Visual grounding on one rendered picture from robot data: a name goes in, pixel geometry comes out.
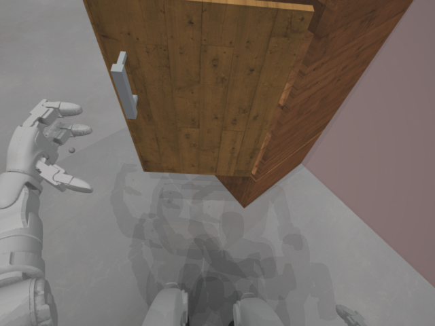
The robot left upper arm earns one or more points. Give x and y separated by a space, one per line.
28 303

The robot left forearm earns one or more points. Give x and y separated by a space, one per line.
21 229

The right robot hand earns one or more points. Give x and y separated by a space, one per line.
350 317

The cupboard door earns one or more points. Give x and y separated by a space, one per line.
209 75

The handle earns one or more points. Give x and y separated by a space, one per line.
128 100

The robot thigh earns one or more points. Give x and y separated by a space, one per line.
169 308
253 311

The robot right thigh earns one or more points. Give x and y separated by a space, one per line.
253 311

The robot left thigh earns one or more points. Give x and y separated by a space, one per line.
169 308

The left robot hand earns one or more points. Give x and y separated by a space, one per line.
28 145

